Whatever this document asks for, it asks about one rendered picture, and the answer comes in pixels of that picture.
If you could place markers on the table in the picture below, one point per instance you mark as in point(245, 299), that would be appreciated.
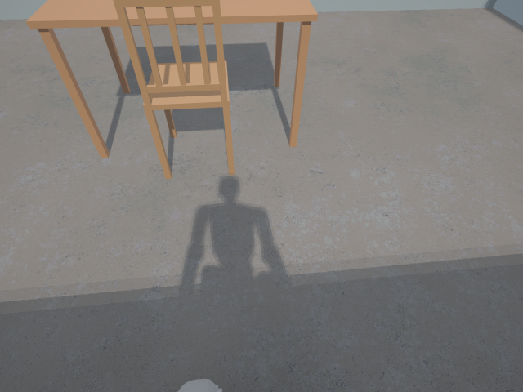
point(102, 13)

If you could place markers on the chair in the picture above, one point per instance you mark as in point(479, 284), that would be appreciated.
point(180, 85)

